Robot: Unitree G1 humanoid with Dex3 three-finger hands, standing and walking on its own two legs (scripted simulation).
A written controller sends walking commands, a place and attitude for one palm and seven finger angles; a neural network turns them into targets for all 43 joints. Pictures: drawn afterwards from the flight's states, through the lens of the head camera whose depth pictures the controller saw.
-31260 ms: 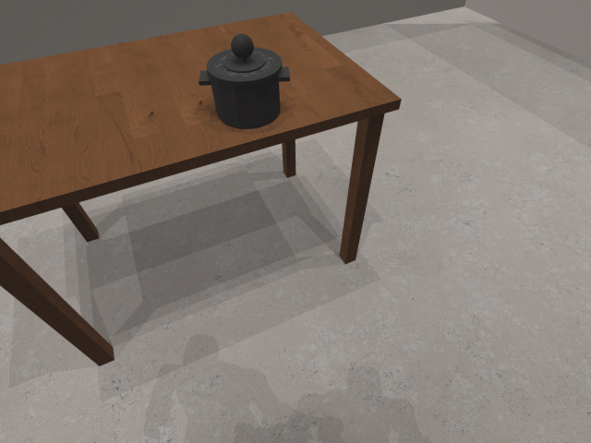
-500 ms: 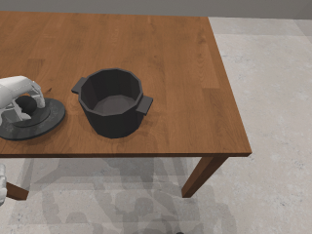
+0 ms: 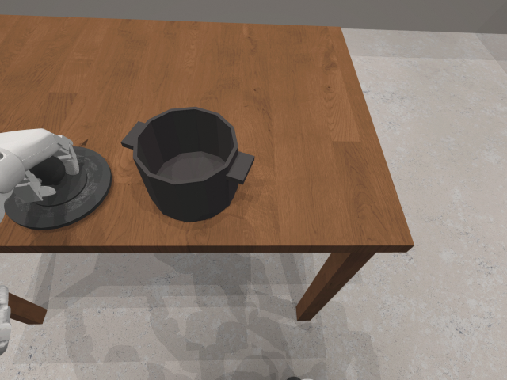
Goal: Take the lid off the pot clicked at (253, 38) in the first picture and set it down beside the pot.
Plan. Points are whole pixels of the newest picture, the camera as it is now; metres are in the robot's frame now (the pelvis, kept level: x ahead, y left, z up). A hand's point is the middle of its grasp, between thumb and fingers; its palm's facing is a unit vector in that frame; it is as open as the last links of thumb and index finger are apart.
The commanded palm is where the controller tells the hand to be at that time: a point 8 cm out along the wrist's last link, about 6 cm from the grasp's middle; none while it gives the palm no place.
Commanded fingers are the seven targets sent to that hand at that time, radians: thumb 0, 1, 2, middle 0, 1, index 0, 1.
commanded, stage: open the fingers wide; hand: left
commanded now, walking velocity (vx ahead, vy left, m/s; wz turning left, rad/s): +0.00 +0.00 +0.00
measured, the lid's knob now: (47, 170) +0.43 +0.34 +0.05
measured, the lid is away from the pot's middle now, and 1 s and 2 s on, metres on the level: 0.23 0.23 0.23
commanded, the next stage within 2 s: raise the empty hand in 0.80 s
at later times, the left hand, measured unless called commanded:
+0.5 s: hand (41, 172) +0.42 +0.34 +0.07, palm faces -0.45 -0.10 -0.89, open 9.6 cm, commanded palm +0.43 +0.34 +0.13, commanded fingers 0.00 0.02 0.58 -0.32 -0.91 -0.32 -0.91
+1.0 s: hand (35, 173) +0.41 +0.34 +0.07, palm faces -0.44 -0.11 -0.89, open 11.0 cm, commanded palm +0.43 +0.34 +0.14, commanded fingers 0.00 0.00 0.62 -0.34 -0.88 -0.34 -0.88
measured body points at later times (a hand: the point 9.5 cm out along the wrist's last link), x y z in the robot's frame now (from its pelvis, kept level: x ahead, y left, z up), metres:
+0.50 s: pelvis +0.01 +0.00 +0.00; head +0.08 +0.01 +0.44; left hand +0.44 +0.34 +0.12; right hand +0.06 -0.28 -0.12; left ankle -0.02 +0.07 -0.73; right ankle +0.03 -0.16 -0.73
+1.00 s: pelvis +0.01 -0.01 +0.00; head +0.08 +0.00 +0.44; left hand +0.43 +0.34 +0.12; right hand +0.07 -0.28 -0.12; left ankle -0.02 +0.07 -0.73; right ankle +0.03 -0.16 -0.73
